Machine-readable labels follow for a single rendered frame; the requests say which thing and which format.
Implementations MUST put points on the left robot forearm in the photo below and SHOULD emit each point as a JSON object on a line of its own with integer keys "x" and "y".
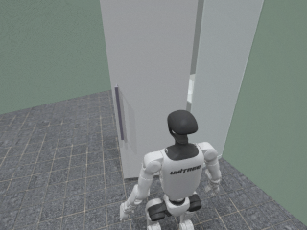
{"x": 132, "y": 202}

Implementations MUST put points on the robot right upper arm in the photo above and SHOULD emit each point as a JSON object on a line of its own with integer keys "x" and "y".
{"x": 211, "y": 161}

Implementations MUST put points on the right robot forearm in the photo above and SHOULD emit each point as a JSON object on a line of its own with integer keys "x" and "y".
{"x": 214, "y": 184}

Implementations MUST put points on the fridge door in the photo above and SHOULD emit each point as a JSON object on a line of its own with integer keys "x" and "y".
{"x": 149, "y": 48}

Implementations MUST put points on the robot left hand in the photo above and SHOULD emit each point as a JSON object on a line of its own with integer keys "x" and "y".
{"x": 123, "y": 215}

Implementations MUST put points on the robot left thigh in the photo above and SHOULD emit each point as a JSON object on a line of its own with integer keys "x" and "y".
{"x": 155, "y": 211}

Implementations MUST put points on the handle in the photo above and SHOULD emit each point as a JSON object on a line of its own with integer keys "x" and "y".
{"x": 119, "y": 111}

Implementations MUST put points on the robot left upper arm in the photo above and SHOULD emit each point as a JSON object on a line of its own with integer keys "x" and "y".
{"x": 151, "y": 164}

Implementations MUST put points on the robot thigh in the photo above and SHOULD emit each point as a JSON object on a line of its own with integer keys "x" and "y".
{"x": 155, "y": 211}
{"x": 195, "y": 204}

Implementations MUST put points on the robot right hand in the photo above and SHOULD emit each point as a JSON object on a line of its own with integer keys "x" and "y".
{"x": 215, "y": 191}

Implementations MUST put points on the robot right thigh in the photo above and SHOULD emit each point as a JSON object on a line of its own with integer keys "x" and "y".
{"x": 195, "y": 204}

